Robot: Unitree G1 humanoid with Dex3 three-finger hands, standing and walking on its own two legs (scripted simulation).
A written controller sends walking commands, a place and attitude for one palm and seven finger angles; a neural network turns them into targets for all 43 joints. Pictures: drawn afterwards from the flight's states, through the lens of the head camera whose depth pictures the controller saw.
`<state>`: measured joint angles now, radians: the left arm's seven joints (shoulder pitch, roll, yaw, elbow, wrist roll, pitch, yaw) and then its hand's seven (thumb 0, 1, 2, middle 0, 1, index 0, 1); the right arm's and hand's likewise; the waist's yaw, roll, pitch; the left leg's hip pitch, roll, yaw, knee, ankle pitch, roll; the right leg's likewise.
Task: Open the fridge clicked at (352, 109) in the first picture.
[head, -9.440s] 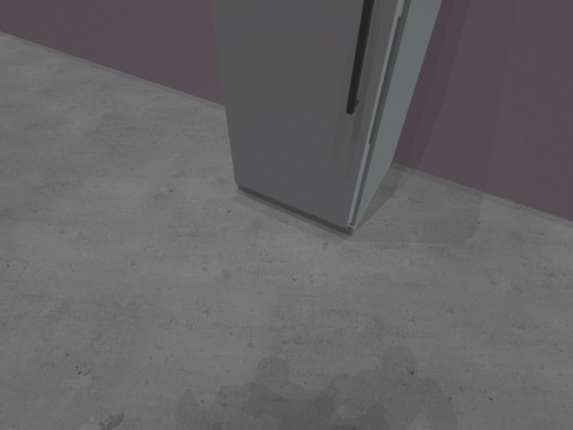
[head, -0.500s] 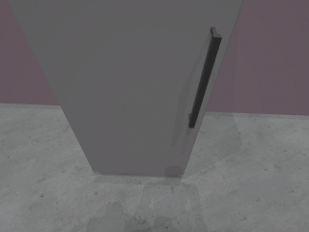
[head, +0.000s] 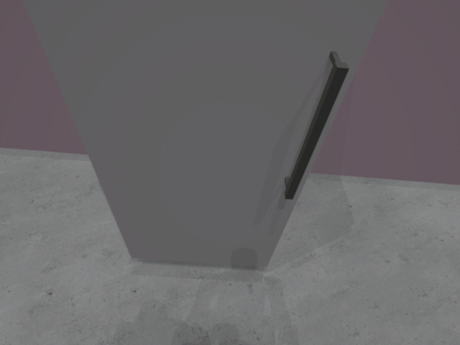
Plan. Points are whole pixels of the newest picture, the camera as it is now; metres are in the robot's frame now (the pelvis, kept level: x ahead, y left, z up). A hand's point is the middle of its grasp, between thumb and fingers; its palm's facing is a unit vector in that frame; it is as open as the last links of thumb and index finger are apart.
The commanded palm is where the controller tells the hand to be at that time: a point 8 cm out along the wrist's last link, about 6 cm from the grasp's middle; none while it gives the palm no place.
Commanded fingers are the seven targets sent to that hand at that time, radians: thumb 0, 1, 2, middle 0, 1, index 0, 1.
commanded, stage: look again from close up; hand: right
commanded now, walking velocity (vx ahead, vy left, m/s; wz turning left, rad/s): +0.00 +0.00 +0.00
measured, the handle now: (307, 138) +0.52 -0.13 +0.08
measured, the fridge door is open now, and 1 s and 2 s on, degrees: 0 0 0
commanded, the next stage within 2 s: shuffle to correct the standing spot in 0.80 s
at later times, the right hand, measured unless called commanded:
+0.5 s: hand out of the picture +0.00 -0.19 -0.17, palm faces +0.03 +0.97 -0.23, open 7.4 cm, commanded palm none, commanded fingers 0.00 -0.90 -0.90 0.20 0.30 0.20 0.30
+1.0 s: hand out of the picture +0.02 -0.21 -0.17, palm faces +0.02 +0.97 -0.25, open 7.4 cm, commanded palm none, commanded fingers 0.00 -0.90 -0.90 0.20 0.30 0.20 0.30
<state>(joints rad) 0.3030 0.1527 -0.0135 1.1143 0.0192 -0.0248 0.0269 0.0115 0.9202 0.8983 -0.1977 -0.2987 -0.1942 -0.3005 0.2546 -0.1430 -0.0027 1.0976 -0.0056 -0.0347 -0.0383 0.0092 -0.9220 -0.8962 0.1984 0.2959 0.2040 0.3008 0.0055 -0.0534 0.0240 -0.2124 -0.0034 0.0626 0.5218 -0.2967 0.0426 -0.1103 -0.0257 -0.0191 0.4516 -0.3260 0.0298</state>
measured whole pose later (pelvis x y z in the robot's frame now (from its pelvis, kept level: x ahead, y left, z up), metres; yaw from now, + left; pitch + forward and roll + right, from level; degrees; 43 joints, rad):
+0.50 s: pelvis -0.01 +0.00 +0.00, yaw +0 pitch -1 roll -1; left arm 0.26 0.17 -0.01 1.12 0.02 -0.02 0.02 0.01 0.91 0.90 -0.20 -0.30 -0.19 -0.30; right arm 0.25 -0.17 0.00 1.10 -0.01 -0.02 -0.02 0.01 -0.91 -0.90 0.20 0.30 0.20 0.30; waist -0.01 -0.02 0.05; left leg -0.21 -0.01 0.06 0.48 -0.26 0.04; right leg -0.12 -0.03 -0.02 0.43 -0.30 0.03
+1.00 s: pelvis -0.01 -0.01 +0.00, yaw +0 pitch -1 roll -1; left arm 0.24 0.19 -0.01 1.12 0.03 -0.02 0.02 0.01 0.91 0.90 -0.20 -0.30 -0.19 -0.30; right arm 0.21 -0.21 -0.01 1.09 -0.01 -0.01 -0.02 0.01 -0.91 -0.90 0.20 0.30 0.20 0.30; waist -0.01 0.00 0.04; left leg -0.22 0.01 0.06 0.49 -0.26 0.03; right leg -0.13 -0.01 -0.02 0.44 -0.30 0.02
